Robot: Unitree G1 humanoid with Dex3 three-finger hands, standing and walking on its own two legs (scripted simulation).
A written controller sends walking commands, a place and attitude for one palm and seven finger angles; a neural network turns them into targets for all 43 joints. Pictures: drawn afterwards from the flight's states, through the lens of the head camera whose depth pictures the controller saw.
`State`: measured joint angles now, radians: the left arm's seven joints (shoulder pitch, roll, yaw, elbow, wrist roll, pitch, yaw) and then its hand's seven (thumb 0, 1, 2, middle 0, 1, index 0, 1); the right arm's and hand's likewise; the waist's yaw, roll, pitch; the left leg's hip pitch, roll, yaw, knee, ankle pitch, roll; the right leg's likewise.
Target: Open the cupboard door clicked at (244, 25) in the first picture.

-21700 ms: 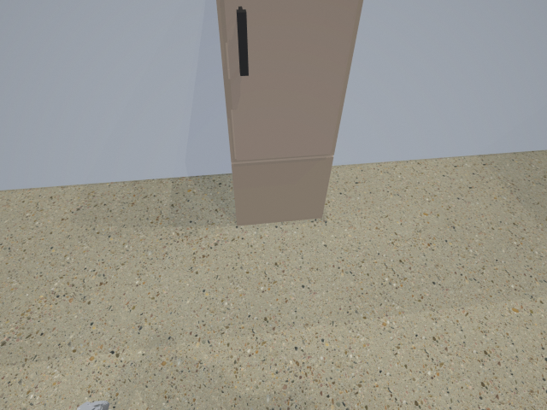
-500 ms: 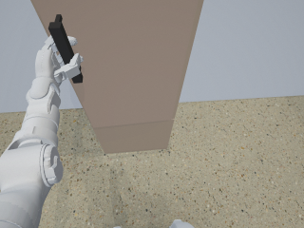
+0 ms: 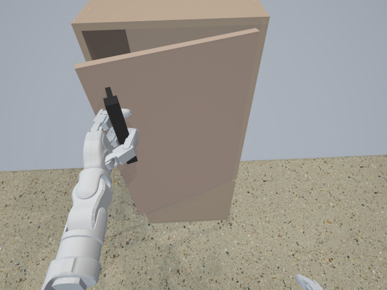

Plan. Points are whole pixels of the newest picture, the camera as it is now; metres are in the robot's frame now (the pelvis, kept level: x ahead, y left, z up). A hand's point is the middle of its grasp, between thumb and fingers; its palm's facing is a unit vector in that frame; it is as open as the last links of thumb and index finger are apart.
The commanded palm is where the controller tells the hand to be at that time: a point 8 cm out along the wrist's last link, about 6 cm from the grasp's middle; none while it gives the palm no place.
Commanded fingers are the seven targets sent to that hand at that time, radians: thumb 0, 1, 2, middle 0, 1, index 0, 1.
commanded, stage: pull the door open along its arc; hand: left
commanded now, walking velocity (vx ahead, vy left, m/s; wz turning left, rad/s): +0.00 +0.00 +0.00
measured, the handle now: (120, 127) +0.43 +0.17 +0.12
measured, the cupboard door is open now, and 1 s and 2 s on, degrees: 20 41 39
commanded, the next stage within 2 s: open thumb and fingers to let go in 0.48 s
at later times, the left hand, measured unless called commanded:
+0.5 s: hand (171, 188) +0.27 +0.04 +0.13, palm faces +0.34 -0.94 -0.03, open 7.2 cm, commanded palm +0.22 +0.09 +0.12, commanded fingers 0.00 0.90 0.90 -0.40 -1.35 -0.40 -1.35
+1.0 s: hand (160, 183) +0.28 +0.06 +0.13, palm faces +0.43 -0.91 -0.01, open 10.8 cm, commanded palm +0.23 +0.10 +0.12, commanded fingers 0.00 -0.50 0.30 -0.30 -1.20 -0.30 -1.20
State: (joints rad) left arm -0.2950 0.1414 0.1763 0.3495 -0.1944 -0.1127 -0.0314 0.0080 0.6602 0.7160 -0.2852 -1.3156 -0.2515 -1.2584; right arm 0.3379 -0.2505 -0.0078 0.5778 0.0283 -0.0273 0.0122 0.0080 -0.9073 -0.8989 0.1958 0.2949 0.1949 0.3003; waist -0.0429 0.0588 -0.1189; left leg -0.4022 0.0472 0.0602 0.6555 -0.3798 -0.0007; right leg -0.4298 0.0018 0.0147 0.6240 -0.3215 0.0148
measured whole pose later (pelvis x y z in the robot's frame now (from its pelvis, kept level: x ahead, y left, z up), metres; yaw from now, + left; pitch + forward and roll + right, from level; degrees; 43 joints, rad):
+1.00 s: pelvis -0.04 -0.03 +0.01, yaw +5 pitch -4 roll +0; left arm -0.14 -0.13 -0.19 0.10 0.05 0.10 0.57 0.01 -0.01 0.52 -0.32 -1.24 -0.33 -1.24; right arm 0.15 -0.18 0.02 0.68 -0.05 0.07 -0.04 0.01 -0.91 -0.90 0.20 0.29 0.19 0.30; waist 0.01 0.06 -0.01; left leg -0.22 0.03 -0.03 0.57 -0.28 -0.03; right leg -0.22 -0.01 -0.08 0.55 -0.27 -0.02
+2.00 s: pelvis -0.04 -0.02 +0.01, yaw +3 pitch -3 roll +0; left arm -0.06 0.03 -0.16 0.02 -0.05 0.05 0.09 -0.01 -0.50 0.30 -0.11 -0.30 -0.08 -0.28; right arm 0.19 -0.19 0.06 0.58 0.00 0.00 -0.02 0.01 -0.91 -0.90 0.20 0.30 0.20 0.30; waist 0.03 0.03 -0.02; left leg -0.24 0.02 0.01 0.59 -0.30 -0.01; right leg -0.26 -0.03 -0.04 0.60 -0.29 0.00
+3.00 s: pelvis -0.03 -0.01 +0.00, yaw +4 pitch -2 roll -1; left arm 0.38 0.21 0.06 -0.37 -0.20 -0.01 -0.15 -0.01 -0.50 0.30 -0.15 -0.30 -0.15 -0.30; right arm 0.24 -0.22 0.07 0.56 0.02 -0.21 -0.07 0.01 -0.90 -0.90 0.20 0.30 0.20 0.30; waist 0.04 0.05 -0.03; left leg -0.28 0.02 -0.01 0.67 -0.36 -0.01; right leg -0.29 -0.02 -0.06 0.65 -0.34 0.00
